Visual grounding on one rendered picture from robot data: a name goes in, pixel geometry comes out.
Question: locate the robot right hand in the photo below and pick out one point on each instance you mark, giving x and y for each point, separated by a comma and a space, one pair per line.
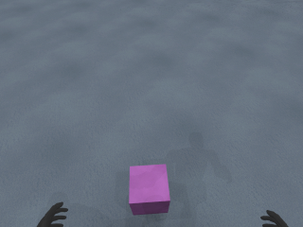
279, 222

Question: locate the carton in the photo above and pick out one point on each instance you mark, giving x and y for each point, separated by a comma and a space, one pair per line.
149, 189

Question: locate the robot left hand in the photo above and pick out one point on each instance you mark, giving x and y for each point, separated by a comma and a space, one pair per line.
49, 216

